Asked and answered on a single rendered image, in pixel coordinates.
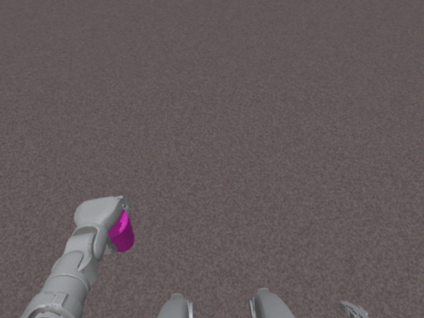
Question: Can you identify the left robot hand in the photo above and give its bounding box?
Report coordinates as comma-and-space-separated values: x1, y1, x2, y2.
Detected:
74, 195, 131, 255

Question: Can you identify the cup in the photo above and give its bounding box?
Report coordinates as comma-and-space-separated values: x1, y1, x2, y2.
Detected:
108, 209, 134, 252

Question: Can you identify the left robot arm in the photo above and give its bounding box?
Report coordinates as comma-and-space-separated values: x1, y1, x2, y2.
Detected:
21, 223, 109, 318

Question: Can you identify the right robot hand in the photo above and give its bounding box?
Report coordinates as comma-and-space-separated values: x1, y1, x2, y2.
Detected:
339, 301, 369, 318

